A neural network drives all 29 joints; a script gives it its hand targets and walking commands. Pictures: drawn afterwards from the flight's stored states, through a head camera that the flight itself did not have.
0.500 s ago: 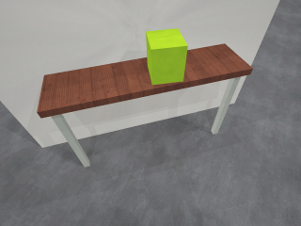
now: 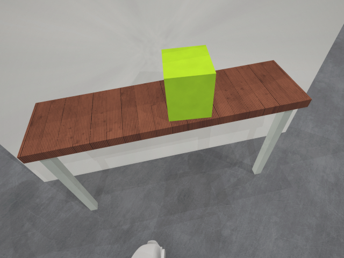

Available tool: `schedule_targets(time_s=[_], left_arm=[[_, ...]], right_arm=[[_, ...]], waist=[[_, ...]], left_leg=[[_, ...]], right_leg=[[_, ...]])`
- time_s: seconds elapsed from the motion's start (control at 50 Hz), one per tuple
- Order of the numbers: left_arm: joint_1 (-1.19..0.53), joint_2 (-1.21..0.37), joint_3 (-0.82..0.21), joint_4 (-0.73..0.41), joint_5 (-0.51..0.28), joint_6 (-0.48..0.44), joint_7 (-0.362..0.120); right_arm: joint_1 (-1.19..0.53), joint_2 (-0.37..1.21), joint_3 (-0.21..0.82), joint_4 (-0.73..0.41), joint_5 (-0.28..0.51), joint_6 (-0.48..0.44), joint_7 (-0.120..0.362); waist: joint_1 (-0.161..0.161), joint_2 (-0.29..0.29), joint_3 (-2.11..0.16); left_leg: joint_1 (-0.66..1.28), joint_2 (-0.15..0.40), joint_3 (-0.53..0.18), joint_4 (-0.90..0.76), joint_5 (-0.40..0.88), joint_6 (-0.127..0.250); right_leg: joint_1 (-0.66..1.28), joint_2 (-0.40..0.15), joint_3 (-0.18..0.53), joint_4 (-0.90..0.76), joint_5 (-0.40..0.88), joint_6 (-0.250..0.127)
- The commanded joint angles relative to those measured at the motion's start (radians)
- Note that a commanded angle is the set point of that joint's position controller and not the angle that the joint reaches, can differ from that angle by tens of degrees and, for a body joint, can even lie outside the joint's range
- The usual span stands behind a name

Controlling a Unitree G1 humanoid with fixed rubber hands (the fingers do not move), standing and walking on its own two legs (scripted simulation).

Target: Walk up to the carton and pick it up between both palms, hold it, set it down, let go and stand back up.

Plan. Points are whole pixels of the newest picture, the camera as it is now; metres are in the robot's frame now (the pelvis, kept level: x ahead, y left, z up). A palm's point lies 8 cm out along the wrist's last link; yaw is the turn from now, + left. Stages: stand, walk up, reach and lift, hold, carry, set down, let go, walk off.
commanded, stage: walk up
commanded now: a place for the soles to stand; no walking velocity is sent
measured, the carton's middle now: (186, 84) +0.73 +0.02 -0.03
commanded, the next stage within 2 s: none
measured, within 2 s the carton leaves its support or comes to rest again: neither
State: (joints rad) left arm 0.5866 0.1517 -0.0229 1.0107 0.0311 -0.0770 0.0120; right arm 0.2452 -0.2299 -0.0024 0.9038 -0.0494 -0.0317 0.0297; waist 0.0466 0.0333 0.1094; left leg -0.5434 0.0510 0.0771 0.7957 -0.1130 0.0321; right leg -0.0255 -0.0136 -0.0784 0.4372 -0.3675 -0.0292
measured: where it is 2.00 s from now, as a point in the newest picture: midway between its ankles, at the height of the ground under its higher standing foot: (186, 251)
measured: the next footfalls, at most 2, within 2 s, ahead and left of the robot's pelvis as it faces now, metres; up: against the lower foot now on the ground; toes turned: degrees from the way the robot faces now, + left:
left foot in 0.12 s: +0.21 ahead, +0.10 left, +0.00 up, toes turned +4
right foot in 0.54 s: +0.38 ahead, -0.10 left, +0.00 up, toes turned -7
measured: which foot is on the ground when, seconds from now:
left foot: up 0.00-0.10, down 0.12-0.58, up 0.60-0.82, down 0.84-1.00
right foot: down 0.00-0.12, up 0.14-0.52, down 0.54-1.00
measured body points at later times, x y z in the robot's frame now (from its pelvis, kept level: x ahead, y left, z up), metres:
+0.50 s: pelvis +0.22 +0.02 +0.00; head +0.25 +0.02 +0.45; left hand +0.33 +0.24 -0.14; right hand +0.13 -0.22 -0.14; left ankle +0.17 +0.09 -0.74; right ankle +0.33 -0.12 -0.71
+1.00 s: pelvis +0.29 +0.04 -0.01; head +0.31 +0.05 +0.44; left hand +0.36 +0.30 -0.16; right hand +0.33 -0.21 -0.14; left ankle +0.28 +0.16 -0.74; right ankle +0.34 -0.10 -0.74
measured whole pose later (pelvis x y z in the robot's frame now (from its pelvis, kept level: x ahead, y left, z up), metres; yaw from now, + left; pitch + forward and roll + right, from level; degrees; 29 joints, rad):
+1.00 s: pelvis +0.29 +0.04 -0.01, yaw +0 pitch -2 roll -1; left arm 0.19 0.28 -0.01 0.96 0.01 0.05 0.02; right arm 0.31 -0.21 0.01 0.88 -0.01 -0.01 -0.04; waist -0.01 -0.02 0.06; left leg -0.23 0.01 -0.01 0.60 -0.34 0.00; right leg -0.31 -0.08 -0.11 0.58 -0.27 0.00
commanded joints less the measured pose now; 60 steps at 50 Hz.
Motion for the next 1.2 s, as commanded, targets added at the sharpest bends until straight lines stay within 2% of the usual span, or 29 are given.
schedule_targets(time_s=[0.0, 0.06, 0.08, 0.1, 0.12, 0.14, 0.16, 0.2, 0.22, 0.24, 0.28, 0.38, 0.46, 0.48, 0.52, 0.54, 0.56, 0.58, 0.6, 0.64, 0.7, 0.74, 0.76, 0.84, 0.88, 0.9, 0.96, 1.02, 1.18], left_arm=[[0.094, 0.197, 0.035, -0.022, 0.005, 0.002, 0.011], [0.077, 0.171, 0.030, -0.037, 0.005, 0.017, 0.000], [0.105, 0.166, 0.031, -0.034, 0.001, 0.016, -0.001], [0.171, 0.087, 0.001, -0.079, -0.002, 0.022, -0.002], [0.163, 0.100, 0.003, -0.091, 0.020, 0.034, -0.001], [0.093, 0.134, 0.013, -0.118, -0.004, 0.041, 0.001], [0.057, 0.150, 0.017, -0.123, 0.018, 0.033, -0.004], [0.007, 0.157, 0.030, -0.115, 0.037, 0.031, -0.016], [-0.039, 0.175, 0.041, -0.132, 0.036, 0.027, -0.019], [-0.054, 0.140, 0.038, -0.125, 0.033, 0.027, -0.015], [-0.011, 0.092, 0.018, -0.112, 0.029, 0.045, -0.034], [-0.233, 0.068, 0.006, -0.205, 0.026, 0.032, -0.043], [-0.242, 0.078, 0.030, -0.206, 0.020, 0.008, -0.006], [-0.204, 0.103, 0.028, -0.185, 0.016, 0.008, 0.001], [-0.086, 0.149, 0.046, -0.138, 0.015, 0.004, 0.015], [-0.016, 0.198, 0.059, -0.125, 0.015, 0.012, 0.021], [-0.026, 0.233, 0.066, -0.122, -0.001, 0.028, 0.033], [-0.120, 0.258, 0.061, -0.146, -0.020, 0.049, 0.040], [-0.199, 0.224, 0.056, -0.177, -0.022, 0.056, 0.048], [-0.257, 0.181, 0.037, -0.169, -0.021, 0.054, 0.042], [-0.357, 0.180, 0.030, -0.150, 0.003, 0.045, 0.027], [-0.333, 0.201, 0.034, -0.120, 0.004, 0.064, 0.026], [-0.312, 0.198, 0.036, -0.101, -0.008, 0.072, 0.026], [-0.365, 0.204, 0.035, -0.100, -0.023, 0.107, 0.004], [-0.333, 0.151, 0.021, -0.104, -0.033, 0.124, 0.007], [-0.355, 0.171, 0.020, -0.086, -0.031, 0.130, 0.010], [-0.340, 0.174, 0.007, -0.066, -0.019, 0.116, 0.003], [-0.368, 0.211, 0.001, -0.056, -0.019, 0.104, 0.001], [-0.379, 0.259, 0.005, -0.056, -0.024, 0.109, -0.002]], right_arm=[[-0.095, -0.032, 0.004, -0.095, 0.002, -0.020, -0.016], [0.145, -0.057, -0.010, -0.018, -0.006, -0.040, -0.033], [0.294, -0.113, -0.035, 0.021, -0.001, -0.050, -0.039], [0.385, -0.185, -0.056, 0.025, 0.007, -0.035, -0.049], [0.371, -0.243, -0.071, -0.006, 0.046, -0.016, -0.065], [0.287, -0.224, -0.073, -0.020, 0.049, 0.003, -0.075], [0.254, -0.182, -0.062, -0.013, 0.050, -0.002, -0.073], [0.166, -0.113, -0.038, -0.022, 0.057, -0.016, -0.057], [0.174, -0.083, -0.028, -0.012, 0.043, -0.030, -0.055], [0.217, -0.053, -0.013, -0.009, 0.042, -0.046, -0.048], [0.238, -0.077, -0.008, 0.019, 0.030, -0.054, -0.042], [0.251, -0.106, -0.018, 0.013, 0.016, -0.052, -0.027], [0.269, -0.085, 0.002, 0.064, 0.031, -0.035, -0.028], [0.270, -0.072, 0.002, 0.065, 0.035, -0.029, -0.032], [0.279, -0.101, 0.001, 0.043, 0.044, -0.024, -0.029], [0.309, -0.049, 0.013, 0.040, 0.043, -0.012, -0.036], [0.363, -0.038, 0.007, 0.040, 0.042, 0.007, -0.039], [0.417, -0.017, 0.005, 0.042, 0.036, 0.034, -0.048], [0.406, -0.047, 0.007, 0.028, 0.038, 0.038, -0.050], [0.314, -0.043, 0.010, 0.011, 0.029, 0.039, -0.053], [0.317, -0.015, 0.011, 0.015, 0.014, 0.028, -0.052], [0.270, -0.006, 0.007, 0.002, 0.028, 0.021, -0.054], [0.288, -0.020, 0.007, 0.003, 0.035, 0.021, -0.057], [0.256, -0.101, -0.016, -0.024, 0.046, 0.003, -0.072], [0.120, -0.182, -0.023, -0.067, 0.038, 0.002, -0.076], [0.096, -0.197, -0.030, -0.066, 0.044, 0.005, -0.075], [0.047, -0.170, -0.019, -0.072, 0.041, 0.014, -0.069], [0.097, -0.154, -0.011, -0.047, 0.058, 0.000, -0.064], [0.045, -0.175, -0.006, -0.050, 0.045, 0.021, -0.057]], waist=[[0.014, -0.186, 0.045], [-0.094, -0.093, -0.095], [-0.144, -0.027, -0.209], [-0.150, 0.171, -0.310], [-0.134, 0.076, -0.220], [-0.146, 0.020, -0.134], [-0.134, 0.074, -0.066], [-0.068, 0.035, 0.036], [-0.083, 0.047, 0.029], [-0.058, -0.031, 0.087], [-0.019, -0.015, 0.050], [-0.050, 0.077, 0.057], [-0.062, 0.134, 0.025], [-0.053, 0.065, -0.024], [0.008, 0.059, -0.140], [0.037, -0.046, -0.210], [0.003, -0.077, -0.237], [-0.035, -0.064, -0.200], [-0.035, -0.075, -0.158], [-0.024, -0.132, -0.060], [-0.073, -0.230, -0.063], [-0.074, -0.169, -0.111], [-0.073, -0.171, -0.126], [-0.077, -0.112, -0.177], [-0.029, 0.092, -0.021], [-0.056, 0.112, 0.013], [-0.021, 0.099, -0.040], [-0.052, 0.111, -0.086], [-0.040, 0.030, -0.050]], left_leg=[[0.025, -0.048, 0.062, -0.153, -0.049, 0.026], [0.442, -0.056, 0.041, -0.275, 0.099, 0.059], [0.655, 0.057, -0.120, -0.283, 0.005, 0.103], [0.804, 0.304, -0.513, -0.358, -0.192, 0.151], [0.673, 0.386, -0.685, -0.509, -0.353, 0.141], [0.611, 0.381, -0.655, -0.562, -0.517, 0.236], [0.566, 0.371, -0.620, -0.580, -0.551, 0.237], [0.364, 0.282, -0.411, -0.608, -0.355, 0.153], [0.375, 0.258, -0.368, -0.603, -0.250, 0.189], [0.307, 0.269, -0.303, -0.593, -0.086, 0.159], [0.247, 0.207, -0.177, -0.563, -0.077, 0.146], [0.316, 0.107, 0.003, -0.550, 0.065, 0.081], [0.276, 0.134, -0.017, -0.354, 0.452, 0.086], [0.307, 0.110, -0.001, -0.275, 0.483, 0.058], [0.250, 0.041, 0.037, -0.096, 0.179, 0.022], [0.157, -0.005, 0.035, 0.104, -0.118, -0.023], [0.164, -0.045, -0.046, 0.256, -0.531, -0.019], [0.226, -0.002, -0.127, 0.312, -0.563, -0.008], [0.130, 0.016, -0.122, 0.316, -0.549, -0.012], [0.158, 0.013, -0.149, 0.222, -0.482, -0.044], [0.236, -0.019, -0.073, 0.086, -0.405, -0.051], [0.288, -0.055, -0.035, -0.120, -0.246, -0.066], [0.324, -0.056, -0.019, -0.168, -0.193, -0.061], [0.390, 0.023, -0.094, -0.285, 0.104, -0.028], [0.158, 0.194, -0.325, -0.425, 0.086, 0.074], [0.107, 0.211, -0.333, -0.461, 0.070, 0.092], [0.186, 0.158, -0.260, -0.436, 0.048, 0.055], [0.295, 0.122, -0.222, -0.375, 0.294, 0.016], [0.218, 0.069, -0.201, -0.387, -0.028, 0.026]], right_leg=[[-0.024, -0.234, 0.205, -0.082, 0.455, -0.066], [-0.163, -0.140, 0.077, 0.234, 0.463, -0.060], [-0.281, -0.074, 0.042, 0.457, 0.252, -0.038], [-0.463, 0.017, 0.052, 0.717, -0.222, -0.024], [-0.510, -0.001, 0.131, 0.798, -0.214, -0.014], [-0.586, -0.012, 0.140, 0.877, -0.186, -0.001], [-0.662, -0.041, 0.156, 0.895, -0.150, -0.007], [-0.560, -0.083, 0.165, 0.774, -0.028, 0.011], [-0.573, -0.066, 0.137, 0.769, -0.031, 0.032], [-0.541, -0.073, 0.165, 0.774, -0.002, 0.028], [-0.457, -0.060, 0.131, 0.704, 0.023, 0.024], [-0.477, -0.018, -0.023, 0.374, 0.222, 0.013], [-0.241, 0.027, -0.077, 0.185, 0.423, 0.012], [-0.178, 0.045, -0.086, 0.111, 0.456, -0.004], [0.010, -0.074, 0.041, 0.082, 0.616, -0.055], [0.100, -0.261, 0.271, 0.096, 0.716, -0.154], [0.015, -0.409, 0.474, -0.012, 0.622, -0.236], [-0.127, -0.448, 0.473, -0.052, 0.353, -0.265], [-0.125, -0.416, 0.519, -0.120, 0.087, -0.251], [-0.217, -0.336, 0.352, -0.180, 0.147, -0.187], [-0.291, -0.229, 0.123, -0.095, 0.392, -0.184], [-0.224, -0.201, 0.079, 0.006, 0.536, -0.158], [-0.225, -0.172, 0.043, 0.020, 0.461, -0.137], [-0.270, -0.135, 0.018, 0.125, 0.224, -0.053], [-0.235, -0.067, -0.009, 0.164, 0.039, 0.009], [-0.200, -0.064, -0.021, 0.180, 0.027, 0.018], [-0.170, -0.076, -0.005, 0.110, 0.107, 0.010], [-0.155, -0.105, 0.034, 0.057, 0.251, 0.011], [-0.167, -0.127, 0.045, 0.021, 0.180, -0.001]])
